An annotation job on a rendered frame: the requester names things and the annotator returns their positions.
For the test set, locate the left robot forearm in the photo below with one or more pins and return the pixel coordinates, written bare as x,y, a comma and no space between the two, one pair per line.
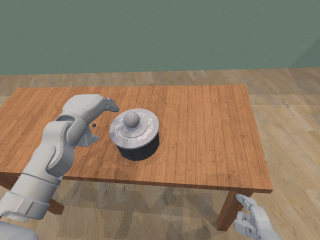
29,197

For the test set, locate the knob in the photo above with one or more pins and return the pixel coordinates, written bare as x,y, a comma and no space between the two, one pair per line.
131,119

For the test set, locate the table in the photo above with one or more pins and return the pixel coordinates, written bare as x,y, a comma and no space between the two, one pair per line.
208,139

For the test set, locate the robot right hand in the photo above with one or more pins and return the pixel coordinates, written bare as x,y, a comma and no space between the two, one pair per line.
249,225

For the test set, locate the lid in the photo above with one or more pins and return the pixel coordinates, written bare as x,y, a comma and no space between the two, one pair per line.
137,137

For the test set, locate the robot left upper arm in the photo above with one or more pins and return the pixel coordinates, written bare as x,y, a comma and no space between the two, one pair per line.
10,231

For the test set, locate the robot left hand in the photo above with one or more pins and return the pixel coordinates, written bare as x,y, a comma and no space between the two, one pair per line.
89,107

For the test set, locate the right robot forearm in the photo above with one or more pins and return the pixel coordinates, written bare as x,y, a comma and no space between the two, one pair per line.
267,234

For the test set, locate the pot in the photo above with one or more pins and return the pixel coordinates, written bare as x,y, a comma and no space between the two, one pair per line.
141,153

